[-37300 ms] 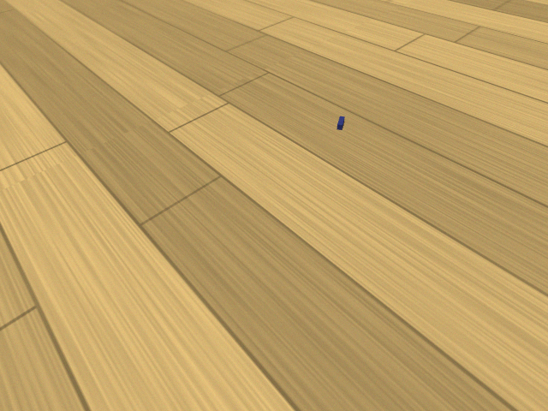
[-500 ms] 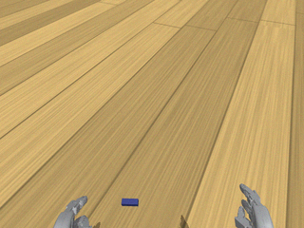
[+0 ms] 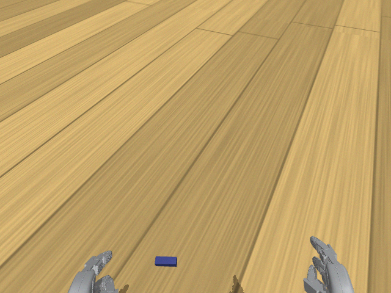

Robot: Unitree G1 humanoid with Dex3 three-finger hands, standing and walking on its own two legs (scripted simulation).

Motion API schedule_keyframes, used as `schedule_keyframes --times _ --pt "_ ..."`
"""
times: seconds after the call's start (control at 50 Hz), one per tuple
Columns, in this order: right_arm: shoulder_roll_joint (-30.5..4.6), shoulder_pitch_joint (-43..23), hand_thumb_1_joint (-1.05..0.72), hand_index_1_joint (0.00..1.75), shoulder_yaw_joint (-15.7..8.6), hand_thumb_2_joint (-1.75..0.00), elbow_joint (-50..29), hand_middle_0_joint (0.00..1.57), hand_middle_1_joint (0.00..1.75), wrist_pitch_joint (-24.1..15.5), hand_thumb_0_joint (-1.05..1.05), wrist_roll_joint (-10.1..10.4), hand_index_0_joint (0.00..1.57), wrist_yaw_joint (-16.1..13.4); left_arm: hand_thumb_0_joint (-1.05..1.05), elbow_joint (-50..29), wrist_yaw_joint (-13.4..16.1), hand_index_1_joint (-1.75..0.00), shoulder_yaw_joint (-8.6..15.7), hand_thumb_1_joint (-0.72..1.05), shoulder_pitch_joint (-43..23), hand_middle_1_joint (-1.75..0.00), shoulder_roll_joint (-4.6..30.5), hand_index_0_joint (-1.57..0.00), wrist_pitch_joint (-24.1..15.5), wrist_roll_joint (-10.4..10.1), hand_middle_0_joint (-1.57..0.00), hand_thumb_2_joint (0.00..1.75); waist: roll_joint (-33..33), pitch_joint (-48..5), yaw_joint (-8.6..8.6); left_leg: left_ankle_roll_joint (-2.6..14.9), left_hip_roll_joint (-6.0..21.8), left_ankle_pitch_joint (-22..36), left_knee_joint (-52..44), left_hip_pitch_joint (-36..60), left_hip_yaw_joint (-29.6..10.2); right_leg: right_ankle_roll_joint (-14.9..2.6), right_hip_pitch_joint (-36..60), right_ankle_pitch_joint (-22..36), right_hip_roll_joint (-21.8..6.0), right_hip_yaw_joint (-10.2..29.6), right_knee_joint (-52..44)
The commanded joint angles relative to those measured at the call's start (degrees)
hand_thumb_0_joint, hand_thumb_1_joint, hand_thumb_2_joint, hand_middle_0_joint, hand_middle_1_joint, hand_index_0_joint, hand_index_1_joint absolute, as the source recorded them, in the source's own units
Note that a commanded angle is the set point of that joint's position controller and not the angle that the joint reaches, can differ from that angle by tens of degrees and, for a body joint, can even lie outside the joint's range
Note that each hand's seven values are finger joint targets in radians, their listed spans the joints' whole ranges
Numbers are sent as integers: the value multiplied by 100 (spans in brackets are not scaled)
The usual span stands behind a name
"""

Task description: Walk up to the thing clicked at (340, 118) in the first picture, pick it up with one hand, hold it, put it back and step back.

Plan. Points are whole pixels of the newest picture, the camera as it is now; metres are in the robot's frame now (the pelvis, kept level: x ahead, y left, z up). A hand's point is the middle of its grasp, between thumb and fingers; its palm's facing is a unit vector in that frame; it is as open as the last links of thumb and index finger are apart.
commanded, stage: home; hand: left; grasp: from above
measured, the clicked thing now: (166, 261) +0.41 +0.17 -0.70
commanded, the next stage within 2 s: stand in 0.20 s
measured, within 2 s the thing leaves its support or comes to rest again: neither
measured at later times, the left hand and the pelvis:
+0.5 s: hand out of the picture +0.14 +0.22 -0.09, palm faces +0.02 -0.94 -0.33, open 7.4 cm; pelvis -0.01 +0.00 +0.02, yaw +0 degrees
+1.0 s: hand out of the picture +0.02 +0.24 -0.10, palm faces +0.05 -0.94 -0.33, open 7.4 cm; pelvis -0.02 +0.01 +0.06, yaw +1 degrees
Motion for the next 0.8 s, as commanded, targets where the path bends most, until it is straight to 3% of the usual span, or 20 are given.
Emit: schedule_keyframes --times 0.0,0.04,0.06,0.08,0.12,0.18,0.26,0.28,0.3,0.32,0.34,0.36,0.38,0.42,0.5,0.56,0.6,0.78 --pt "-696 -400 -90 30 -330 -90 -936 20 30 -323 0 -20 20 -62 0 -1104 20 -30 345 90 -91 -30 621 -20 -253 59 -20 90 41 -356 16 182 -180 1438 -918 500 203 -113 256 1276 187 -142 -861" --pt "-713 -400 -90 30 -343 -90 -958 20 30 -313 0 -15 20 -54 0 -1238 23 -30 409 90 -93 -30 714 -20 -257 48 -20 90 114 -433 43 173 -178 1450 -933 501 175 -121 261 1281 197 -156 -833" --pt "-661 -397 -90 30 -311 -90 -962 20 30 -314 0 -13 20 -60 0 -1021 22 -30 272 90 16 -30 523 -20 -225 55 -20 90 -19 -351 -1 182 -185 1445 -896 447 188 -109 231 1288 197 -169 -863" --pt "-706 -377 -90 30 -350 -90 -974 20 30 -320 0 -15 20 -65 0 -1292 38 -30 423 90 -128 -30 685 -20 -268 38 -20 90 -36 -461 27 190 -178 1438 -878 487 183 -112 288 1280 189 -152 -851" --pt "-671 -378 -90 30 -312 -90 -964 20 30 -315 0 -19 20 -52 0 -1165 20 -30 280 90 -43 -30 543 -20 -261 26 -20 90 -1 -512 -9 185 -187 1509 -873 514 175 -113 306 1363 193 -148 -818" --pt "-683 -358 -90 30 -336 -90 -962 20 30 -300 0 -16 20 -52 0 -1165 26 -30 338 90 -22 -30 583 -20 -276 31 -20 90 34 -617 6 170 -160 1683 -863 569 144 -125 324 1480 204 -168 -761" --pt "-658 -367 -90 30 -316 -90 -943 20 30 -290 0 -15 20 -51 0 -1101 32 -30 335 90 -55 -30 579 -20 -277 41 -20 90 48 -450 14 168 -164 1655 -857 496 149 -117 267 1463 201 -176 -778" --pt "-1316 -733 -90 30 -501 -90 499 20 30 312 0 -706 20 290 0 910 264 -30 309 90 -1800 -30 1061 -20 -1498 701 -20 90 -307 904 449 481 75 2651 -1402 681 -37 -322 1217 1430 -202 215 -998" --pt "-1394 -803 -90 30 -617 -90 539 20 30 536 0 -713 20 445 0 1863 234 -30 434 90 -1218 -30 1179 -20 -1893 719 -20 90 -645 431 465 560 1 2610 -1331 964 134 -518 1448 1397 -297 571 -1247" --pt "-1362 -764 -90 30 -600 -90 508 20 30 636 0 -724 20 549 0 2151 205 -30 425 90 -1175 -30 1250 -20 -2094 754 -20 90 -758 293 377 567 -34 2579 -1343 1182 191 -603 1455 1576 -374 732 -1289" --pt "-1353 -617 -90 30 -572 -90 470 20 30 712 0 -707 20 630 0 2332 165 -30 377 90 -1320 -30 1225 -20 -2194 741 -20 90 -401 353 246 551 -25 2511 -1480 1238 32 -575 1331 1747 -251 652 -1240" --pt "-1297 -650 -90 30 -554 -90 584 20 30 744 0 -601 20 721 0 2571 146 -30 333 90 -1367 -30 1252 -20 -2300 719 -20 90 -90 237 319 557 -29 2418 -1651 1491 -59 -523 1563 1836 -306 611 -1168" --pt "-1217 -646 -90 30 -563 -90 729 20 30 771 0 -433 20 815 0 2810 130 -30 320 90 -1497 -30 1251 -20 -2366 700 -20 90 -106 221 355 550 -47 2259 -1759 1552 -17 -457 1752 1794 -348 568 -1222" --pt "-1226 -831 -90 30 -611 -90 857 20 30 829 0 -343 20 885 0 3263 108 -30 376 90 -1569 -30 1203 -20 -2404 631 -20 90 -436 236 428 486 -53 2274 -1792 1805 51 -420 1667 1733 -372 618 -1430" --pt "-1211 -873 -90 30 -680 -90 1215 20 30 937 0 -341 20 928 0 4076 140 -30 370 90 -1802 -30 1185 -20 -2560 602 -20 90 -266 219 407 499 34 2070 -2090 2085 -109 -345 1874 1635 -426 566 -1718" --pt "-1270 -903 -90 30 -676 -90 1400 20 30 992 0 -361 20 910 0 4556 136 -30 349 90 -1876 -30 1120 -20 -2623 585 -20 90 76 503 410 549 184 1920 -2615 2025 -371 -236 2032 1559 -297 393 -1839" --pt "-1304 -966 -90 30 -689 -90 1535 20 30 1032 0 -352 20 898 0 4900 135 -30 355 90 -1853 -30 1164 -20 -2657 590 -20 90 -15 707 418 534 217 1730 -2784 2019 -416 -260 2140 1424 -329 399 -2089" --pt "-1393 -765 -90 30 -627 -90 2241 20 30 1129 0 -259 20 835 0 5992 124 -30 288 90 -1829 -30 1282 -20 -2736 499 -20 90 -89 927 303 386 262 2223 -3425 2628 -365 -228 2729 2004 -481 478 -2909"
